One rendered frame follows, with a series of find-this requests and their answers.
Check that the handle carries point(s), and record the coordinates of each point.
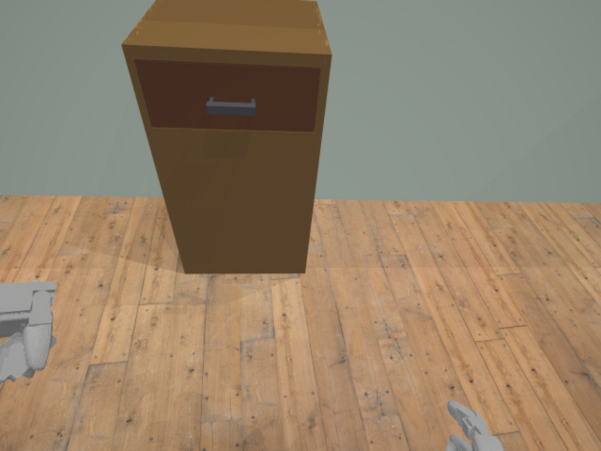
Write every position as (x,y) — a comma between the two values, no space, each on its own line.
(231,108)

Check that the drawer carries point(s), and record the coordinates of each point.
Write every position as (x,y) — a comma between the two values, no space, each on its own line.
(177,93)

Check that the left robot hand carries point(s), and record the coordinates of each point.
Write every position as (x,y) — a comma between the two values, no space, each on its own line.
(26,319)

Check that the cabinet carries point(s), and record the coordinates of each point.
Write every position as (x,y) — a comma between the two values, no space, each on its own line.
(239,201)

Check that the right robot hand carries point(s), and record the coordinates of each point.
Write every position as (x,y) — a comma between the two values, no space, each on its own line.
(474,427)

